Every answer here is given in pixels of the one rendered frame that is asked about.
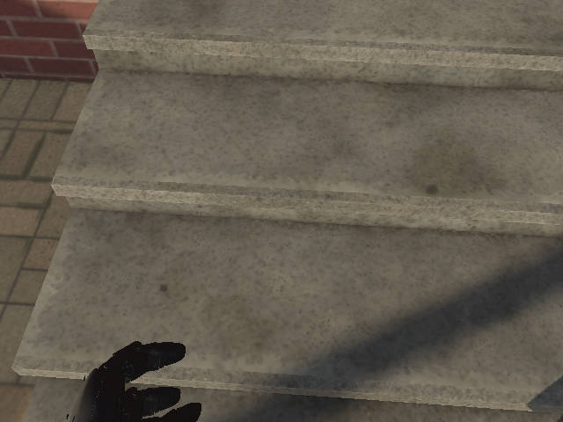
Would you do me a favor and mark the left robot hand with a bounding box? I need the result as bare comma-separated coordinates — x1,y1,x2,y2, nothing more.
66,341,201,422

